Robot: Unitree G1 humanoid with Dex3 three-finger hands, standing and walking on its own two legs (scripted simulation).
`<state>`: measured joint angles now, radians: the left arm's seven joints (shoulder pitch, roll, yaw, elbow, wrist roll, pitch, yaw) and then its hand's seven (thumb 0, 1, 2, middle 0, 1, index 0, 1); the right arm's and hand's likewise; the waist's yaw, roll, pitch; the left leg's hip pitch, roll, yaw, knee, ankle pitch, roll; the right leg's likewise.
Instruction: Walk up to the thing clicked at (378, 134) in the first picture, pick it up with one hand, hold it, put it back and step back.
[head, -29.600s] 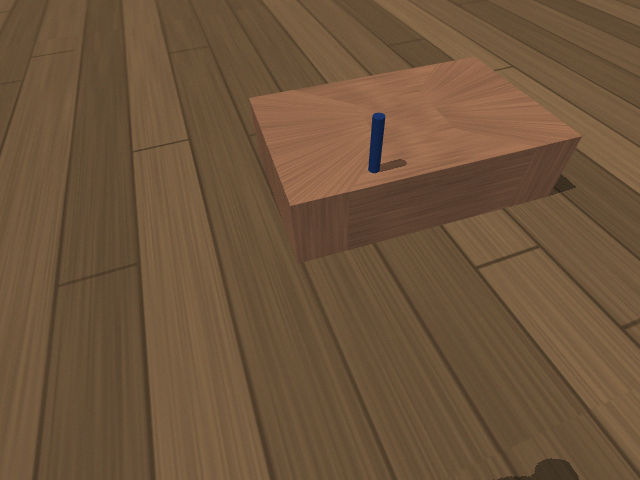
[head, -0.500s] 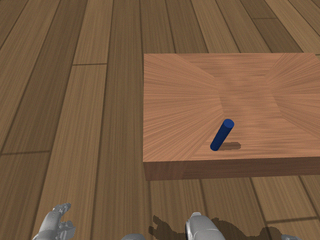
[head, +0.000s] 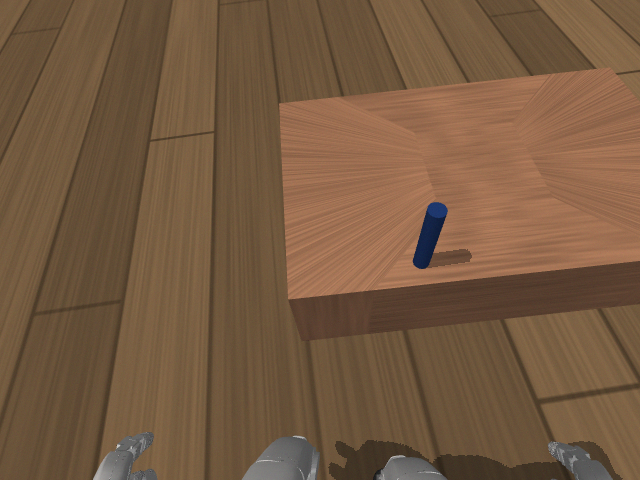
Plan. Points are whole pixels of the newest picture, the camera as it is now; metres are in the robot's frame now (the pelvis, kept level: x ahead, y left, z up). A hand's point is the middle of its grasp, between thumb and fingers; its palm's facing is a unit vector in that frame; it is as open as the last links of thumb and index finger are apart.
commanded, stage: step back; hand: right
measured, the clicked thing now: (428, 238) +0.63 -0.20 -0.32
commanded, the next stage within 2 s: none
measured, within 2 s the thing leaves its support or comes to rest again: neither
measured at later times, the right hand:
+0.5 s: hand out of the picture -0.01 -0.26 -0.12, palm faces -0.08 +0.89 -0.44, open 7.4 cm
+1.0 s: hand out of the picture -0.23 -0.31 -0.17, palm faces -0.13 +0.91 -0.39, open 7.4 cm
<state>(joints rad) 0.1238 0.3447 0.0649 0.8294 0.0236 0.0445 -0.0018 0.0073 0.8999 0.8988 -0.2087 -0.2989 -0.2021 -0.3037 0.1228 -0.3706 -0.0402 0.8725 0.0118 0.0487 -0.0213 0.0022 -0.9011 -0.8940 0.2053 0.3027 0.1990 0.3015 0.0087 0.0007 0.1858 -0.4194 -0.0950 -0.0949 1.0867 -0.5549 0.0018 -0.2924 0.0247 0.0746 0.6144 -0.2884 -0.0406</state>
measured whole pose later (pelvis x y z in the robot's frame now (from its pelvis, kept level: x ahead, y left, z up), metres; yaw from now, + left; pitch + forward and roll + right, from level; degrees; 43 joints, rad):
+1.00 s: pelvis -0.31 -0.05 -0.02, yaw +6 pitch -2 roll +1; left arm 0.07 0.39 0.07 0.74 0.03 0.06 0.01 0.01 0.90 0.90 -0.21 -0.30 -0.20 -0.30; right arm 0.22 -0.37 -0.04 0.88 -0.02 0.03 -0.02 0.00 -0.90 -0.89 0.20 0.30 0.20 0.30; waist -0.01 -0.02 0.20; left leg -0.24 -0.06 -0.02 0.66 -0.38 0.00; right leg -0.43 -0.05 -0.04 0.72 -0.26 -0.02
